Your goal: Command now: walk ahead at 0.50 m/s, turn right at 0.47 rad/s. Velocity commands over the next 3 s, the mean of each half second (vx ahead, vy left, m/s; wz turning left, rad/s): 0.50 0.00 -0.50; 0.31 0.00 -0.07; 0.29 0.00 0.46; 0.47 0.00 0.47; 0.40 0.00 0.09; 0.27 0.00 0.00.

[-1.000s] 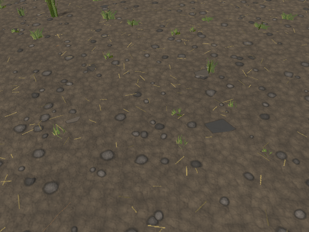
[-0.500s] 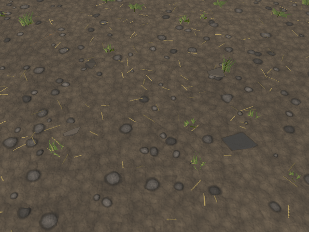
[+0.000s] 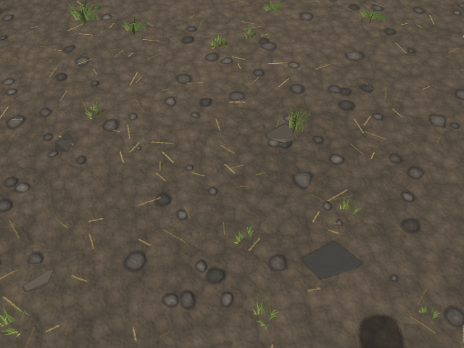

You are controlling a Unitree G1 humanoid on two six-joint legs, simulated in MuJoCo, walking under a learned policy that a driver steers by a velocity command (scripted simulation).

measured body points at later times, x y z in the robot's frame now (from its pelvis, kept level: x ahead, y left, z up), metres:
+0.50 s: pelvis +0.27 +0.04 +0.01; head +0.29 +0.04 +0.46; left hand +0.42 +0.28 -0.11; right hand +0.36 -0.26 -0.08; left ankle +0.34 +0.13 -0.73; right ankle +0.15 -0.06 -0.64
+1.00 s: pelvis +0.44 -0.06 +0.01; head +0.46 -0.08 +0.45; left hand +0.68 +0.12 -0.08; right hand +0.43 -0.34 -0.13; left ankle +0.45 +0.10 -0.67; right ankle +0.48 -0.18 -0.73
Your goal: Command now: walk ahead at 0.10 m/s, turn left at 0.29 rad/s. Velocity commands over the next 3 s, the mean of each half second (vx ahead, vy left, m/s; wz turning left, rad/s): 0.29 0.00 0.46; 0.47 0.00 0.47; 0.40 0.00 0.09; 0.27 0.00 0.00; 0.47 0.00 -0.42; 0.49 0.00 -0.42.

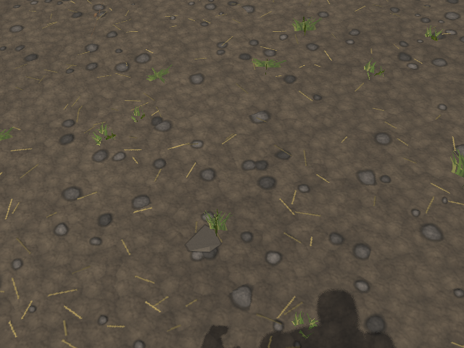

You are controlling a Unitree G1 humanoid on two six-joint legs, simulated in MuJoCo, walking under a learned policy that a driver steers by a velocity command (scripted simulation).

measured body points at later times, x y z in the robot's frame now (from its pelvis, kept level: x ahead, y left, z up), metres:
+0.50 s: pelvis +0.09 +0.06 +0.02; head +0.10 +0.11 +0.47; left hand +0.22 +0.37 -0.09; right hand +0.16 -0.20 -0.09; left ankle +0.01 +0.13 -0.73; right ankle +0.26 -0.09 -0.67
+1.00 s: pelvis +0.35 +0.11 +0.01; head +0.38 +0.13 +0.46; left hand +0.24 +0.37 -0.12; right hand +0.63 -0.03 -0.08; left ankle +0.34 +0.28 -0.67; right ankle +0.38 +0.00 -0.73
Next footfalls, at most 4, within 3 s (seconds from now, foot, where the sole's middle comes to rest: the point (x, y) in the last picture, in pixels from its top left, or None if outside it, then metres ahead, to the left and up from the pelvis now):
0.28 left None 0.05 0.14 -0.77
0.74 right None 0.42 0.01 -0.77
1.20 left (113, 337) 0.52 0.39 -0.77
1.62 right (157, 254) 0.77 0.28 -0.77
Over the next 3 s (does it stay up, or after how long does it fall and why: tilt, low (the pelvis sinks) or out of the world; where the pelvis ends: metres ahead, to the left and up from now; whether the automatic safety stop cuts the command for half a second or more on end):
stays up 1.14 0.54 -0.01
